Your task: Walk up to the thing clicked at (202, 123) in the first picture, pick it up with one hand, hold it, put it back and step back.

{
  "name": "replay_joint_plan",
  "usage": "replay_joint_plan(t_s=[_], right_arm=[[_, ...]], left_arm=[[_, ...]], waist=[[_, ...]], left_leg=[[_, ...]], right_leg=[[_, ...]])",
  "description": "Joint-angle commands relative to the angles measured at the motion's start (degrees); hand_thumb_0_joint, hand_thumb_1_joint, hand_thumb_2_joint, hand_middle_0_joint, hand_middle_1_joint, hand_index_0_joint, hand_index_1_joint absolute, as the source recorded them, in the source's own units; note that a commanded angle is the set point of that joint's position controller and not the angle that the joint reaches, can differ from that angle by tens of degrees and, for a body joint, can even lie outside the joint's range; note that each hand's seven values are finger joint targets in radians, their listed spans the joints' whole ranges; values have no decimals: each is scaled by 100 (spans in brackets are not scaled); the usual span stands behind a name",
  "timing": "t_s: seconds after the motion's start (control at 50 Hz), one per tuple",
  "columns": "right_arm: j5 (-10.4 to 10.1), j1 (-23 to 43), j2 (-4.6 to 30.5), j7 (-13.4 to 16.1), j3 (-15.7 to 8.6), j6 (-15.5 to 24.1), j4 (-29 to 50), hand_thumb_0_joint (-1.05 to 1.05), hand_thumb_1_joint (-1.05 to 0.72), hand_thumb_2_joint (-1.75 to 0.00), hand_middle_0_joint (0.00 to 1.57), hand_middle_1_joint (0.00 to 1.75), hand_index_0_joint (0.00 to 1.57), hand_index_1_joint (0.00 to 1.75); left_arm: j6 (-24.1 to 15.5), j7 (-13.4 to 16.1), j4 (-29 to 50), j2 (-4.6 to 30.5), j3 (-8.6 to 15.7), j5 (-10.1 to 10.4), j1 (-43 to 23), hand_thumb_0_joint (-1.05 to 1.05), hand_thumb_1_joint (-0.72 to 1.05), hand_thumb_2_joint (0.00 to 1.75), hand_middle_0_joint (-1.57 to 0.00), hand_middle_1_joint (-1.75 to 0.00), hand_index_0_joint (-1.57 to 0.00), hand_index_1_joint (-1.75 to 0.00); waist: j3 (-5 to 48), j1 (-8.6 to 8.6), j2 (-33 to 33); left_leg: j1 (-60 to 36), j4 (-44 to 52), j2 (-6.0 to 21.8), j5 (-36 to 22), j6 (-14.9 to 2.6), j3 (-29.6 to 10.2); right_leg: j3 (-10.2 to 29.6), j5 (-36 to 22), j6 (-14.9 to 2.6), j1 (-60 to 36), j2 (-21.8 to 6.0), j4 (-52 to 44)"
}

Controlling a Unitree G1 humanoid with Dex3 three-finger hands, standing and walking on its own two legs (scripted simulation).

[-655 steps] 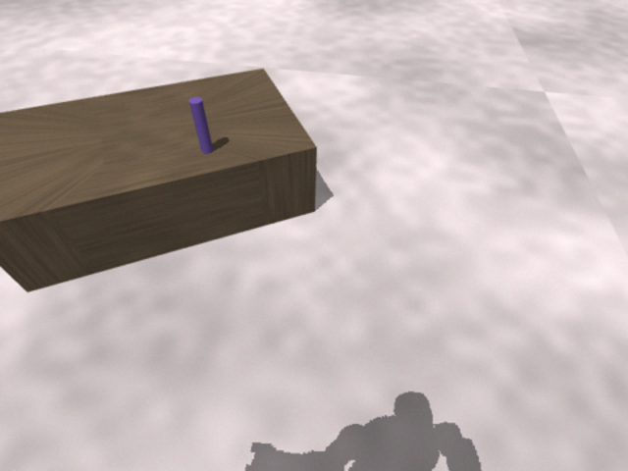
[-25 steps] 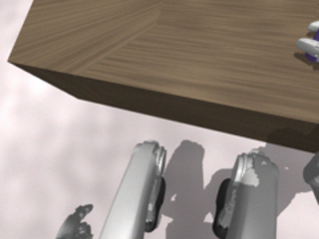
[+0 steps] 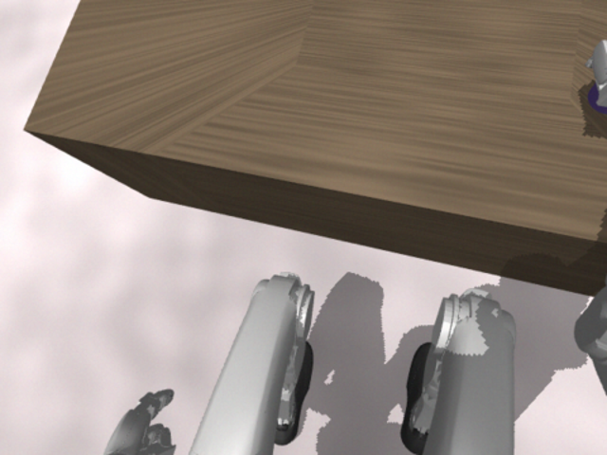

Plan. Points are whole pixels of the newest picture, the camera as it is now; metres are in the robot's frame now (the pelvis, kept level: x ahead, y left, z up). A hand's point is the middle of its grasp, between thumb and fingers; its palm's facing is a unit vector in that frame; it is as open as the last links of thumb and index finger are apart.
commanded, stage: settle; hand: right
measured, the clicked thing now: out of the picture +0.54 -0.29 +0.07
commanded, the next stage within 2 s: lift in 1.10 s
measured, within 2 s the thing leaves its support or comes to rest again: neither
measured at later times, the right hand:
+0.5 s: hand out of the picture +0.54 -0.30 +0.09, palm faces +0.22 +0.97 -0.02, open 6.0 cm
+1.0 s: hand out of the picture +0.54 -0.30 +0.11, palm faces +0.22 +0.97 -0.01, open 6.0 cm
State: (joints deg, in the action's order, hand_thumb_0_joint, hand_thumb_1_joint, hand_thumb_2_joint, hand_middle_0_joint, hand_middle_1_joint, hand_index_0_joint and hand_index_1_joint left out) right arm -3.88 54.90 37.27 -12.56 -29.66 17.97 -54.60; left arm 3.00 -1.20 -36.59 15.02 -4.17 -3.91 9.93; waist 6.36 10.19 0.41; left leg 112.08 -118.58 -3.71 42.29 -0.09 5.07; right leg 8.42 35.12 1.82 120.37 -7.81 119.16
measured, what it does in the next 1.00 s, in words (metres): rises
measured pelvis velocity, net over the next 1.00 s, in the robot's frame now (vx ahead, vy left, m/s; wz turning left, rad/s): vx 0.02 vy -0.01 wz -0.04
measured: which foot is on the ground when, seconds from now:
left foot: down 0.00-1.00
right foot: down 0.00-1.00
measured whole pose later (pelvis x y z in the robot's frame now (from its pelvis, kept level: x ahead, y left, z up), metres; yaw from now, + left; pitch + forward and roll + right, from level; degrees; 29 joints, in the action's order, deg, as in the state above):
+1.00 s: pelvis +0.02 -0.01 +0.08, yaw -2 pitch +36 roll +6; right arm -3.4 54.3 34.2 -11.9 -28.3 19.3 -57.0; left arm 2.2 -1.6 -35.5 14.0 -2.7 -2.8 12.0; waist 9.4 10.0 1.0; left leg 98.8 -102.9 -2.5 40.6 0.7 3.5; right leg 5.2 34.2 0.8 107.0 -7.1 104.2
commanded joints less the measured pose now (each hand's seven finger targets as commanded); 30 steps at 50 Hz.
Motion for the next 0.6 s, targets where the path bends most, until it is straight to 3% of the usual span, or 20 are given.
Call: replay_joint_plan(t_s=[0.0,0.02,0.1,0.14,0.16,0.18,0.22,0.26,0.3,0.34,0.42,0.44,0.48,0.58], right_arm=[[-143,2319,1580,45,-77,333,1405,0,-54,-135,147,150,149,150],[-151,2158,1622,56,-158,303,1276,0,-54,-135,147,150,150,150],[-120,2118,1540,56,-107,329,968,0,-58,-139,149,153,151,153],[-120,2072,1620,36,-163,333,1020,0,-58,-140,149,153,151,153],[-138,2019,1695,29,-189,346,1057,0,-59,-140,149,154,151,154],[-144,2115,1572,10,-111,357,1009,0,-58,-140,149,154,151,154],[-152,2086,1465,-17,-67,354,914,0,-57,-141,149,154,151,154],[-129,2174,1677,-11,-171,401,1115,0,-59,-141,149,155,151,155],[-158,2310,1475,-53,-19,430,1153,0,-59,-142,150,156,152,156],[-170,2284,1431,-53,-43,427,1181,0,-55,-140,148,154,151,155],[-142,2362,1399,-40,16,431,1090,0,-58,-140,149,154,151,154],[-151,2414,1474,-35,-35,443,1246,0,-58,-140,147,153,149,153],[-127,2407,1332,-30,64,435,1063,0,-56,-139,146,153,148,153],[-115,2287,1374,-2,-19,455,974,0,-57,-138,145,151,147,151]], left_arm=[[-74,87,288,1189,435,66,1082,0,91,88,-20,-30,-20,-29],[-90,101,259,1238,459,86,1077,0,91,88,-20,-30,-20,-29],[-122,113,246,1230,465,108,1065,0,91,89,-20,-30,-20,-29],[-136,108,328,1233,468,118,1070,0,91,88,-20,-30,-20,-29],[-136,101,357,1219,469,125,1029,0,91,88,-20,-30,-20,-29],[-143,106,346,1224,475,119,1082,0,92,87,-19,-30,-20,-28],[-167,104,348,1214,500,143,1074,0,91,88,-20,-30,-20,-29],[-162,108,343,1228,523,146,1156,0,91,88,-20,-30,-20,-29],[-173,106,313,1217,528,136,1128,0,91,88,-20,-30,-20,-29],[-186,99,282,1229,558,143,1178,0,91,88,-20,-30,-20,-29],[-194,93,233,1168,556,138,1237,0,91,88,-19,-30,-20,-29],[-190,89,223,1191,573,144,1245,0,91,88,-19,-30,-20,-29],[-183,79,218,1180,578,149,1201,0,91,88,-19,-30,-20,-29],[-177,57,272,1136,562,147,1178,0,92,87,-19,-29,-20,-28]], waist=[[4358,9,1263],[4221,-29,1266],[3593,24,1278],[3729,14,1140],[3762,-74,1264],[3749,22,1280],[3768,15,1299],[3991,-36,1380],[3949,-8,1559],[4143,-25,1584],[4236,50,1406],[4267,-48,1526],[4128,-19,1582],[4107,-50,1364]], left_leg=[[-2294,1906,-98,-1836,-141,22],[-2157,1900,-102,-1789,-153,63],[-1836,2072,-88,-1294,-202,97],[-1945,2153,-91,-1351,-187,84],[-2076,2197,-75,-1387,-199,13],[-2095,2204,-57,-1447,-193,43],[-1977,2225,-61,-1417,-209,57],[-2088,2283,-56,-1496,-212,53],[-2038,2294,-32,-1565,-227,34],[-1985,2290,-34,-1753,-221,71],[-2335,2484,-29,-1960,-176,-23],[-2308,2496,-22,-1946,-194,-47],[-2158,2524,-20,-1806,-216,-7],[-2411,2640,-10,-1937,-193,-56]], right_leg=[[-401,-1074,-395,-3421,185,-1247],[-376,-1080,-388,-3514,191,-1306],[-341,-597,-387,-3362,224,-1615],[-343,-649,-403,-3474,220,-1651],[-389,-689,-404,-3468,229,-1693],[-364,-740,-396,-3548,237,-1741],[-327,-749,-395,-3710,241,-1833],[-329,-879,-383,-3967,235,-1909],[-331,-988,-370,-4137,245,-1966],[-284,-1343,-356,-4555,218,-1995],[-352,-1442,-392,-4491,231,-1950],[-374,-1490,-380,-4589,232,-2018],[-332,-1430,-363,-4685,241,-2142],[-366,-1506,-389,-4601,248,-2165]])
